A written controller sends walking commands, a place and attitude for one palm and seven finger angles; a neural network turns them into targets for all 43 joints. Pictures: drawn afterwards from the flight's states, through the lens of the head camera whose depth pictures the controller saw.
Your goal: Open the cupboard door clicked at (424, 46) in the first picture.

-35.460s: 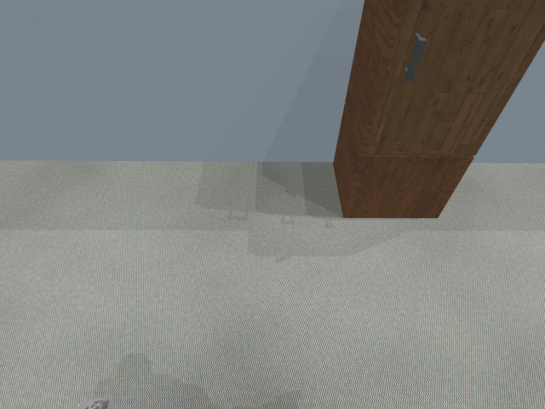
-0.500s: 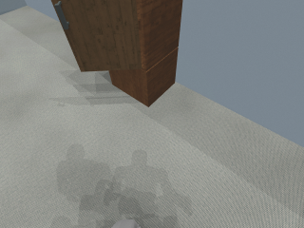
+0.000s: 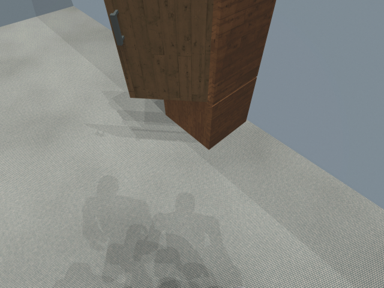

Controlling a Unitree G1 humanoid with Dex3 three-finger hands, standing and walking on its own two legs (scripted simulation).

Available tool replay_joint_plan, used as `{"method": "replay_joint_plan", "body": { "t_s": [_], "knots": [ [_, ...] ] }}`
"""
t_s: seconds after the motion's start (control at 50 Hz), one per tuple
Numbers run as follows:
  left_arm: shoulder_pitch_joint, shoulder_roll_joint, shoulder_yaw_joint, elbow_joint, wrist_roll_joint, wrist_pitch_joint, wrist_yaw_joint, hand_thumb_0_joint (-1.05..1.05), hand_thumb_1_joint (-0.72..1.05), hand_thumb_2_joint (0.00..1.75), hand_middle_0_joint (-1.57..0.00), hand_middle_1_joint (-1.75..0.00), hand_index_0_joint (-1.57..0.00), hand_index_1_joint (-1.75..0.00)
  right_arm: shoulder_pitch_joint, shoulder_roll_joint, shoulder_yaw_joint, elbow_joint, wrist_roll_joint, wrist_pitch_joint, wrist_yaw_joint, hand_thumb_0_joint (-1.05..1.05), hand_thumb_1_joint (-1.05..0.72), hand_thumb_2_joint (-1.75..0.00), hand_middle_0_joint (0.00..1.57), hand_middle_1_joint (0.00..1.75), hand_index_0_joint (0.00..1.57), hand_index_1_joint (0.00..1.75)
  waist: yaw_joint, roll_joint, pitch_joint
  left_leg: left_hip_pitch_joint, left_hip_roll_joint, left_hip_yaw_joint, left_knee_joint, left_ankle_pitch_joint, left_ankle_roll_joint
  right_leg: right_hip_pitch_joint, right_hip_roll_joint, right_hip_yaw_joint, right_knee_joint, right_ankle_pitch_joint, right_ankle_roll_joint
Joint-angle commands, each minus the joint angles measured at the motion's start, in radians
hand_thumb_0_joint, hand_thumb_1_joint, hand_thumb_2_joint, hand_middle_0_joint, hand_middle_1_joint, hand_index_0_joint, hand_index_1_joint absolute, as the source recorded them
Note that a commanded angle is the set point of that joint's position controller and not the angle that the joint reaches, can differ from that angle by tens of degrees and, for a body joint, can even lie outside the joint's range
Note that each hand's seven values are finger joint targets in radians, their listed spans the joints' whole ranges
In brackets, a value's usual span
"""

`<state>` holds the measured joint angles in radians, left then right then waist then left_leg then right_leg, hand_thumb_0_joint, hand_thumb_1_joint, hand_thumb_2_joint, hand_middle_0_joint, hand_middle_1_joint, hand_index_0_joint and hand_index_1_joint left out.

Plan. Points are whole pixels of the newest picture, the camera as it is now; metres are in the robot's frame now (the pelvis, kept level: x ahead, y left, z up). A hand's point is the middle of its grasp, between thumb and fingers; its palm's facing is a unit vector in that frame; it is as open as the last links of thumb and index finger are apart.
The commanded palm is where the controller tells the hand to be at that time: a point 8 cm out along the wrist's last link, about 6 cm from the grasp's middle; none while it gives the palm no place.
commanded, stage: take the last steps up to it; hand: left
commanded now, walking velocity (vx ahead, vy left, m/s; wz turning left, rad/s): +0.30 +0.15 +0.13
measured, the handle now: (118, 27) +1.03 +0.36 +0.04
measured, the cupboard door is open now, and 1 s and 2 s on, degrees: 42 42 42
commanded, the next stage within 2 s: come to a stop and stand still in 0.94 s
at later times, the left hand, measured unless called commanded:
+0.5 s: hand out of the picture +0.09 +0.25 -0.19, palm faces +0.18 -0.96 -0.20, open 7.4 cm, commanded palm none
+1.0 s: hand (108, 177) +0.44 +0.29 -0.15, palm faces +0.12 -0.97 -0.23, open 7.2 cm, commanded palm none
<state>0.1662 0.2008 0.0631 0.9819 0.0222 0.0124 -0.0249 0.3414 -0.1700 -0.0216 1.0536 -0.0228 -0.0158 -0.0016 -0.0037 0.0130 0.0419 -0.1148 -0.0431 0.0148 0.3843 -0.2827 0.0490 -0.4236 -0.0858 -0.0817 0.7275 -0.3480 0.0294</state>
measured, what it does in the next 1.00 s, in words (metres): walks ahead: right foot, then left foot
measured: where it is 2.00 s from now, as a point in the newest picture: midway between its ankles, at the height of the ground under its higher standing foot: (174, 240)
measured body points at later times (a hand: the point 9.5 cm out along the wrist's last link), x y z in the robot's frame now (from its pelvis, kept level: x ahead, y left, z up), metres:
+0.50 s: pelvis +0.18 +0.07 -0.02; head +0.22 +0.09 +0.43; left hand +0.08 +0.30 -0.17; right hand +0.32 -0.16 -0.15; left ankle +0.23 +0.19 -0.74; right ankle +0.07 -0.10 -0.70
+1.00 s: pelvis +0.38 +0.10 +0.00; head +0.41 +0.09 +0.45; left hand +0.43 +0.34 -0.14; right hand +0.39 -0.13 -0.16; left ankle +0.37 +0.25 -0.68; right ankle +0.37 +0.01 -0.74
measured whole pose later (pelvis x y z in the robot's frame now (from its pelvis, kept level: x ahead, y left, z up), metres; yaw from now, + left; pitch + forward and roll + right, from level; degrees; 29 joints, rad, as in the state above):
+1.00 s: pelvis +0.38 +0.10 +0.00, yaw +3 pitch +1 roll +2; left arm 0.22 0.16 0.07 1.00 0.01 -0.08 0.02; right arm 0.29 -0.18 -0.05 1.09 -0.02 0.00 0.01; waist -0.01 0.01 0.03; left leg -0.45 0.07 0.07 0.91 -0.33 -0.05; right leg -0.18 -0.05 -0.14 0.41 -0.24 -0.03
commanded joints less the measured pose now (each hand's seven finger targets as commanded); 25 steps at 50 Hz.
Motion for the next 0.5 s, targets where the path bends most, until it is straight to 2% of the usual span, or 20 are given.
{"method": "replay_joint_plan", "body": {
  "t_s": [0.0,0.02,0.04,0.06,0.08,0.1,0.12,0.16,0.2,0.24,0.28,0.32,0.34,0.36,0.38,0.4,0.42,0.44,0.46,0.48],
  "knots": [
    [0.116,0.102,0.029,-0.025,0.004,-0.043,0.006,0.00,0.90,0.90,-0.20,-0.30,-0.20,-0.30,-0.015,-0.151,-0.035,-0.043,0.006,-0.019,-0.011,0.00,-0.90,-0.90,0.20,0.30,0.20,0.30,0.079,-0.003,-0.007,-0.265,0.142,-0.111,0.064,-0.009,0.073,0.406,0.011,0.002,-0.260,0.084,-0.017],
    [0.242,0.192,0.048,0.006,0.011,-0.056,0.015,0.00,0.90,0.90,-0.20,-0.30,-0.20,-0.30,-0.013,-0.114,-0.032,-0.057,0.018,-0.024,-0.002,0.00,-0.90,-0.90,0.20,0.30,0.20,0.30,0.129,-0.192,-0.074,-0.443,0.038,0.005,0.320,-0.123,0.010,0.618,-0.207,0.264,-0.378,-0.047,-0.088],
    [0.316,0.271,0.066,0.019,0.004,-0.053,0.022,0.00,0.90,0.90,-0.20,-0.30,-0.20,-0.30,-0.028,-0.104,-0.034,-0.096,0.010,-0.021,0.000,0.00,-0.90,-0.90,0.20,0.30,0.20,0.30,0.145,-0.340,-0.079,-0.579,-0.005,0.026,0.592,-0.359,-0.026,0.646,-0.452,0.585,-0.531,-0.127,-0.202],
    [0.278,0.256,0.061,0.005,-0.004,-0.049,0.031,0.00,0.90,0.90,-0.20,-0.30,-0.20,-0.30,-0.059,-0.148,-0.044,-0.099,-0.002,-0.012,0.003,0.00,-0.90,-0.90,0.20,0.30,0.20,0.30,0.121,-0.243,-0.011,-0.595,0.072,-0.049,0.728,-0.300,-0.035,0.487,-0.467,0.611,-0.580,-0.318,-0.244],
    [0.218,0.197,0.049,-0.004,-0.002,-0.054,0.037,0.00,0.90,0.90,-0.20,-0.30,-0.20,-0.30,-0.119,-0.131,-0.048,-0.101,-0.003,-0.007,0.006,0.00,-0.90,-0.90,0.20,0.30,0.20,0.30,0.097,-0.245,0.063,-0.614,0.107,-0.073,0.793,-0.195,-0.041,0.361,-0.416,0.574,-0.599,-0.331,-0.221],
    [0.169,0.141,0.032,-0.008,-0.003,-0.060,0.039,0.00,0.90,0.90,-0.20,-0.30,-0.20,-0.30,-0.128,-0.116,-0.049,-0.095,-0.008,0.002,0.013,0.00,-0.90,-0.90,0.20,0.30,0.20,0.30,0.062,-0.213,0.094,-0.586,0.139,-0.079,0.789,-0.102,-0.051,0.269,-0.369,0.434,-0.598,-0.234,-0.183],
    [0.144,0.109,0.026,-0.010,-0.002,-0.064,0.040,0.00,0.90,0.90,-0.20,-0.30,-0.20,-0.30,-0.106,-0.090,-0.047,-0.078,-0.007,0.011,0.020,0.00,-0.90,-0.90,0.20,0.30,0.20,0.30,0.039,-0.194,0.083,-0.539,0.154,-0.061,0.765,-0.047,-0.062,0.228,-0.336,0.323,-0.600,-0.146,-0.162],
    [0.153,0.098,0.022,-0.001,-0.001,-0.085,0.037,0.00,0.90,0.90,-0.20,-0.30,-0.20,-0.30,-0.080,-0.055,-0.040,-0.065,-0.006,0.015,0.031,0.00,-0.90,-0.90,0.20,0.30,0.20,0.30,0.019,-0.162,0.034,-0.485,0.154,-0.007,0.665,0.031,-0.084,0.244,-0.274,0.154,-0.581,0.094,-0.133],
    [0.177,0.104,0.027,0.022,0.002,-0.094,0.035,0.00,0.90,0.90,-0.20,-0.30,-0.20,-0.30,-0.098,-0.035,-0.039,-0.072,-0.003,0.014,0.040,0.00,-0.90,-0.90,0.20,0.30,0.20,0.30,0.025,-0.142,0.015,-0.457,0.144,0.039,0.521,0.053,-0.097,0.284,-0.253,0.079,-0.559,0.227,-0.131],
    [0.209,0.122,0.027,0.050,0.004,-0.097,0.032,0.00,0.90,0.90,-0.20,-0.30,-0.20,-0.30,-0.145,-0.019,-0.034,-0.093,-0.001,0.007,0.049,0.00,-0.90,-0.90,0.20,0.30,0.20,0.30,0.043,-0.122,0.015,-0.425,0.125,0.074,0.388,0.071,-0.097,0.306,-0.246,0.052,-0.537,0.304,-0.131],
    [0.221,0.143,0.028,0.067,0.005,-0.095,0.030,0.00,0.90,0.90,-0.20,-0.30,-0.20,-0.30,-0.183,-0.021,-0.030,-0.113,0.001,-0.001,0.055,0.00,-0.90,-0.90,0.20,0.30,0.20,0.30,0.053,-0.162,0.008,-0.386,0.103,0.100,0.296,0.086,-0.092,0.325,-0.242,0.026,-0.510,0.346,-0.119],
    [0.217,0.151,0.029,0.078,0.010,-0.088,0.031,0.00,0.90,0.90,-0.20,-0.30,-0.20,-0.30,-0.198,-0.030,-0.030,-0.128,0.003,-0.009,0.056,0.00,-0.90,-0.90,0.20,0.30,0.20,0.30,0.051,-0.216,0.015,-0.314,0.088,0.114,0.225,0.061,-0.076,0.310,-0.246,0.028,-0.477,0.333,-0.107],
    [0.207,0.161,0.030,0.077,0.008,-0.081,0.031,0.00,0.90,0.90,-0.20,-0.30,-0.20,-0.30,-0.181,-0.045,-0.030,-0.127,0.003,-0.012,0.054,0.00,-0.90,-0.90,0.20,0.30,0.20,0.30,0.037,-0.220,0.017,-0.250,0.077,0.123,0.190,0.071,-0.068,0.282,-0.241,0.016,-0.455,0.314,-0.100],
    [0.191,0.163,0.034,0.077,0.005,-0.075,0.031,0.00,0.90,0.90,-0.20,-0.30,-0.20,-0.30,-0.134,-0.063,-0.033,-0.111,0.001,-0.017,0.050,0.00,-0.90,-0.90,0.20,0.30,0.20,0.30,0.005,-0.203,0.007,-0.144,0.057,0.151,0.127,0.094,-0.062,0.240,-0.220,-0.009,-0.404,0.294,-0.083],
    [0.186,0.151,0.031,0.073,0.005,-0.070,0.029,0.00,0.90,0.90,-0.20,-0.30,-0.20,-0.30,-0.040,-0.105,-0.040,-0.082,-0.003,-0.023,0.039,0.00,-0.90,-0.90,0.20,0.30,0.20,0.30,-0.041,-0.122,-0.031,0.015,0.047,0.159,0.076,0.073,-0.051,0.180,-0.184,-0.043,-0.263,0.323,-0.067],
    [0.202,0.106,0.021,0.058,0.000,-0.064,0.023,0.00,0.90,0.90,-0.20,-0.30,-0.20,-0.30,0.094,-0.198,-0.064,-0.049,-0.013,-0.029,0.024,0.00,-0.90,-0.90,0.20,0.30,0.20,0.30,-0.096,0.092,-0.117,0.220,0.183,0.004,0.069,0.048,0.000,0.034,-0.104,-0.107,-0.007,0.180,-0.034],
    [0.180,0.052,0.007,0.016,-0.006,-0.063,0.019,0.00,0.90,0.90,-0.20,-0.30,-0.20,-0.30,0.210,-0.294,-0.088,-0.031,-0.017,-0.029,0.006,0.00,-0.90,-0.90,0.20,0.30,0.20,0.30,-0.133,0.320,-0.169,0.310,0.403,-0.324,-0.047,0.026,0.104,-0.170,0.019,-0.122,0.313,-0.258,-0.002],
    [0.111,0.048,0.004,-0.015,-0.001,-0.063,0.025,0.00,0.90,0.90,-0.20,-0.30,-0.20,-0.30,0.206,-0.302,-0.083,-0.026,-0.016,-0.021,-0.004,0.00,-0.90,-0.90,0.20,0.30,0.20,0.30,-0.136,0.241,-0.142,0.227,0.461,-0.373,-0.116,-0.061,0.162,-0.230,0.009,-0.014,0.494,-0.283,-0.039],
    [0.065,0.036,0.002,-0.017,-0.004,-0.059,0.025,0.00,0.90,0.90,-0.20,-0.30,-0.20,-0.30,0.123,-0.260,-0.073,-0.047,-0.011,-0.024,-0.012,0.00,-0.90,-0.90,0.20,0.30,0.20,0.30,-0.104,0.233,-0.102,0.146,0.444,-0.360,-0.134,-0.099,0.164,-0.285,-0.030,0.034,0.575,-0.194,-0.048],
    [0.055,0.048,0.006,-0.010,-0.004,-0.056,0.019,0.00,0.90,0.90,-0.20,-0.30,-0.20,-0.30,0.049,-0.204,-0.058,-0.064,-0.008,-0.028,-0.016,0.00,-0.90,-0.90,0.20,0.30,0.20,0.30,-0.073,0.198,-0.046,0.041,0.420,-0.302,-0.159,-0.116,0.154,-0.278,-0.061,0.052,0.582,-0.111,-0.048]
  ]
}}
